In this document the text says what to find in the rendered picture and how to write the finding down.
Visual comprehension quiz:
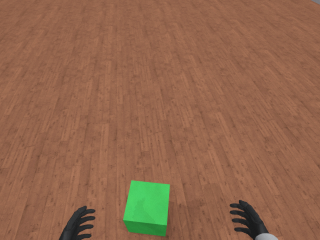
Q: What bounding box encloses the robot left hand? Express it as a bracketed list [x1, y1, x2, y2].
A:
[59, 205, 95, 240]

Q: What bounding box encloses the robot right hand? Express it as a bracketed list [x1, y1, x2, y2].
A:
[230, 200, 269, 240]

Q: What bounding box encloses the carton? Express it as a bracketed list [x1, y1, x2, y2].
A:
[123, 180, 170, 237]

